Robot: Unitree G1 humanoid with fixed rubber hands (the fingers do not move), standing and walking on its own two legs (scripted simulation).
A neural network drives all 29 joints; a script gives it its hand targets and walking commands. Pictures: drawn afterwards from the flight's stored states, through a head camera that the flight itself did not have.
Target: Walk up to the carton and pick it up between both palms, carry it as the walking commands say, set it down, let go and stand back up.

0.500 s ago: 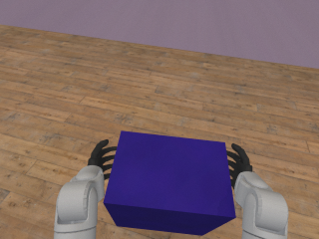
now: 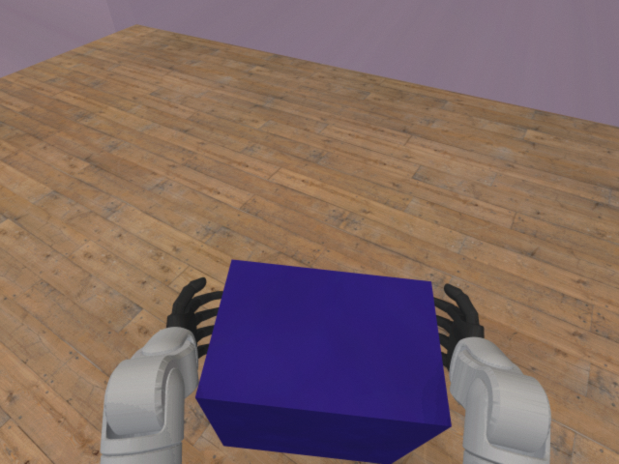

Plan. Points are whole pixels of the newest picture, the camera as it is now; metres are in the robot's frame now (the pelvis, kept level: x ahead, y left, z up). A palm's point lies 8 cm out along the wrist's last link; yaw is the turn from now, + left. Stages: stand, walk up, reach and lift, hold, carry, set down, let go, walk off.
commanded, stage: carry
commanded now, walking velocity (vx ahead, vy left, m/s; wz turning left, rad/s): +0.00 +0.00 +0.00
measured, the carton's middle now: (317, 371) +0.25 +0.00 +0.01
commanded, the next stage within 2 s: none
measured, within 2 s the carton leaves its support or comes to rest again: neither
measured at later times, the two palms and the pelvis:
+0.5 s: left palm (100, 375) +0.20 +0.22 +0.10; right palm (403, 339) +0.25 -0.10 +0.09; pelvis -0.02 +0.03 +0.01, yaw +5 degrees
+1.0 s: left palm (135, 378) +0.20 +0.18 +0.10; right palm (443, 344) +0.24 -0.14 +0.09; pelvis -0.03 +0.00 +0.02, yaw +5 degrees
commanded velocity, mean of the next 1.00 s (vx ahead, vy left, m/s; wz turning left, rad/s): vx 0.00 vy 0.00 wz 0.00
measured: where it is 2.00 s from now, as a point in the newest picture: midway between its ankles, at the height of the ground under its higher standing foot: outside the picture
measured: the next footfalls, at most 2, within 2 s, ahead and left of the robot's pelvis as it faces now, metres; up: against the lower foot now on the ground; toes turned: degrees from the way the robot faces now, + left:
none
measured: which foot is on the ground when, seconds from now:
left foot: down 0.00-1.00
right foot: down 0.00-1.00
